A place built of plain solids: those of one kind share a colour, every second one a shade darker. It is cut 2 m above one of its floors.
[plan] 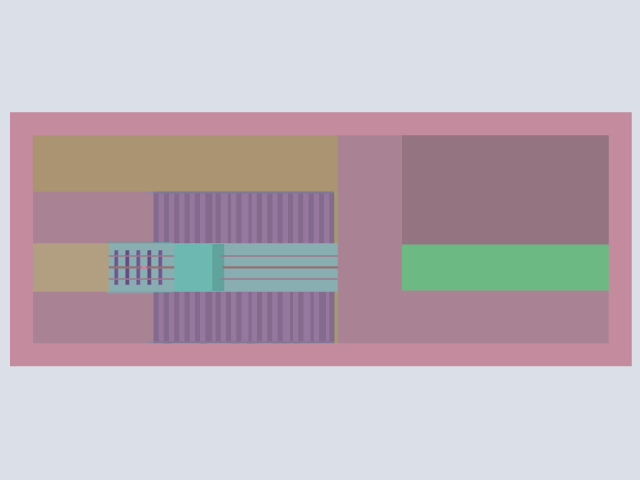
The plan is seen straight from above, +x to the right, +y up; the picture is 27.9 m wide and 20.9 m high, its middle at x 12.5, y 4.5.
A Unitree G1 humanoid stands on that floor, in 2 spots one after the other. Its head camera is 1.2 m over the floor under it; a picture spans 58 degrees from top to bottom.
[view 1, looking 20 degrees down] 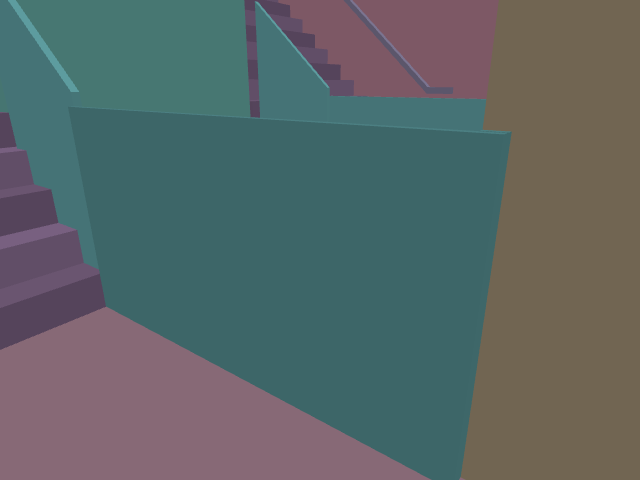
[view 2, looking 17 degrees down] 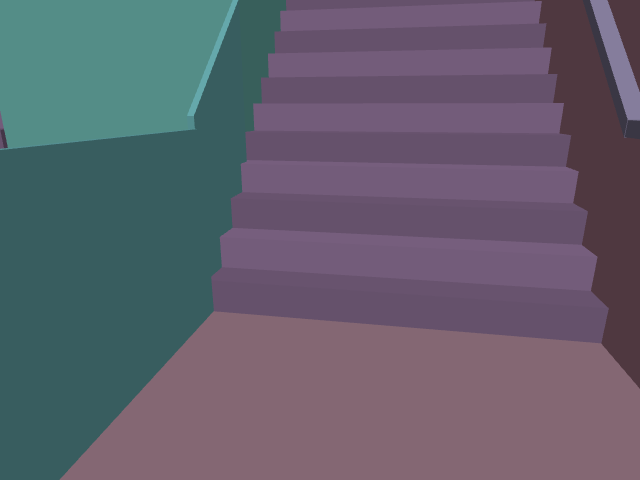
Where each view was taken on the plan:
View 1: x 2.98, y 5.48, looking -54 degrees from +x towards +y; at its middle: rail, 1.38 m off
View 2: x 2.98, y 1.12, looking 10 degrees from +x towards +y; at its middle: step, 2.70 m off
